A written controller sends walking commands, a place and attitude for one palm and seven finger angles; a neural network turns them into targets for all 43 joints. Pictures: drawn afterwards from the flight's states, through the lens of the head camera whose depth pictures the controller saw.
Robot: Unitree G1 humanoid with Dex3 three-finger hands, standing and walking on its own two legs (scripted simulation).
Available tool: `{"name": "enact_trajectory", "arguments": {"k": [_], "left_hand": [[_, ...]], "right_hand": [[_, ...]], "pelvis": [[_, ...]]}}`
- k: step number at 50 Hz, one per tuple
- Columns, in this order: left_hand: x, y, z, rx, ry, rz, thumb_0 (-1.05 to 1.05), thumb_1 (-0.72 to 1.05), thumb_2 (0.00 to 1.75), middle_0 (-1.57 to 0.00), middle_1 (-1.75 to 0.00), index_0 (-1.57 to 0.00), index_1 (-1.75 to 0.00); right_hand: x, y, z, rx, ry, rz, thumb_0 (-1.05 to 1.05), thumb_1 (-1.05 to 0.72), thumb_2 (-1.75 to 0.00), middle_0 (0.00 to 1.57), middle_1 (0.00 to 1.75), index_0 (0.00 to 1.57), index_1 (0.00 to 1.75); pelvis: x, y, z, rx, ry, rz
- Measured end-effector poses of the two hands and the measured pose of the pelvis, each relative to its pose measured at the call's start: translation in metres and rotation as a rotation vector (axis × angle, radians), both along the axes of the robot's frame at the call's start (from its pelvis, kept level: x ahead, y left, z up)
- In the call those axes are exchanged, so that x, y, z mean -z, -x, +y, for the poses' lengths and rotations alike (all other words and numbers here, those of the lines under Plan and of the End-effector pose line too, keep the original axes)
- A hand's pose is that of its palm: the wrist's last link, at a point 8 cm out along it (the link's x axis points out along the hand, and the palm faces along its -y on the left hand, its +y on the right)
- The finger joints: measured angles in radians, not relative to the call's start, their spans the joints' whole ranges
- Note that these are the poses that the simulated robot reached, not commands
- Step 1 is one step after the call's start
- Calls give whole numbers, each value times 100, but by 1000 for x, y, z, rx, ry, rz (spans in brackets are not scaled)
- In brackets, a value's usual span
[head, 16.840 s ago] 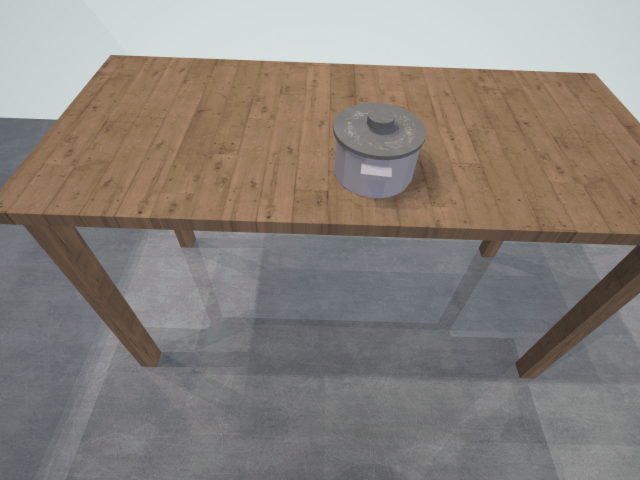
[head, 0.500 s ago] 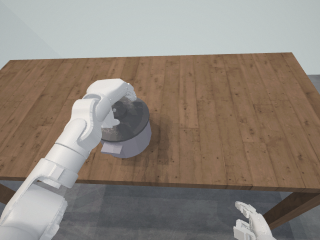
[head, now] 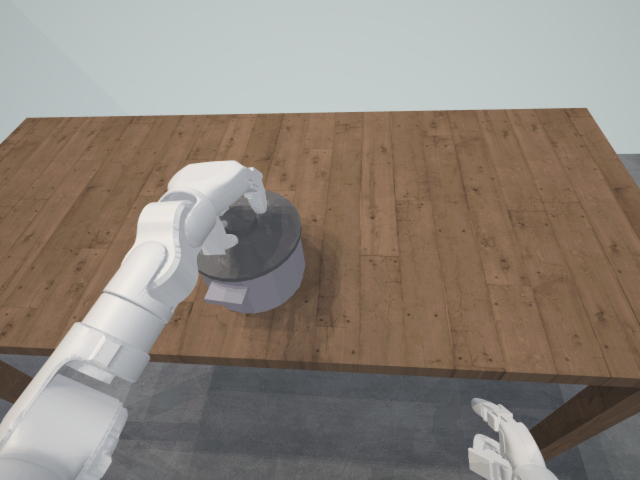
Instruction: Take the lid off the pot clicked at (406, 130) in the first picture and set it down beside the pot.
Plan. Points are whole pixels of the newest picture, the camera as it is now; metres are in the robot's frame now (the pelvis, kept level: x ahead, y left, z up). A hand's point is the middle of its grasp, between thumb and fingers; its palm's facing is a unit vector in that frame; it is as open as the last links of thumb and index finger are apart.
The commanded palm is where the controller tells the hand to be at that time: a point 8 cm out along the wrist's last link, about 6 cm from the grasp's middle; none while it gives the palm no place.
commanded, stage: close the fingers and squeeze the knob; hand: left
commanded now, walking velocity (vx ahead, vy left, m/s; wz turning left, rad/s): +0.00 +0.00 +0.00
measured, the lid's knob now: (239, 221) +0.42 +0.14 +0.09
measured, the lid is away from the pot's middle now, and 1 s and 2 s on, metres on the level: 0.00 0.00 0.02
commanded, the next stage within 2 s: lift the lid straight up in 0.94 s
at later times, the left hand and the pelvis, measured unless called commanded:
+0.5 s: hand (225, 222) +0.40 +0.14 +0.12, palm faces -0.30 -0.07 -0.95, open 7.9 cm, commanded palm +0.38 +0.15 +0.19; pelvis +0.00 +0.00 +0.00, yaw +0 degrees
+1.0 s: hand (225, 220) +0.40 +0.14 +0.12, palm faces -0.31 -0.08 -0.95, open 7.9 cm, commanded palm +0.39 +0.15 +0.19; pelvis +0.00 +0.00 +0.00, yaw +0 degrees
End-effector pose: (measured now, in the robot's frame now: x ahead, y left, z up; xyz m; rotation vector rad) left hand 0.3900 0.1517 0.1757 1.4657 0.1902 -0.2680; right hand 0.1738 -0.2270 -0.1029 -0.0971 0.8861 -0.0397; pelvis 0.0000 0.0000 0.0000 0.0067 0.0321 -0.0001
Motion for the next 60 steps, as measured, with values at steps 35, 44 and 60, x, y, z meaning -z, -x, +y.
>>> {"name": "enact_trajectory", "arguments": {"k": [35, 44, 60], "left_hand": [[-2, 0, -2, 9, 1, -4, 1, 19, 83, -73, -97, -65, -90], [-2, -2, -2, -3, -3, 0, 2, 18, 83, -74, -96, -66, -90], [-4, -7, -3, 3, -15, 19, 1, 14, 84, -77, -97, -68, -92]], "right_hand": [[1, 13, -5, 22, 10, 18, 1, -91, -90, 20, 29, 20, 30], [0, 7, -1, 8, 7, 8, 1, -91, -90, 20, 29, 20, 30], [2, 17, -5, 29, 20, 23, 1, -91, -90, 20, 29, 20, 30]], "pelvis": [[0, 3, 0, 7, 0, -4], [0, 3, 0, 1, 1, -2], [0, 4, 0, 3, 1, -4]]}}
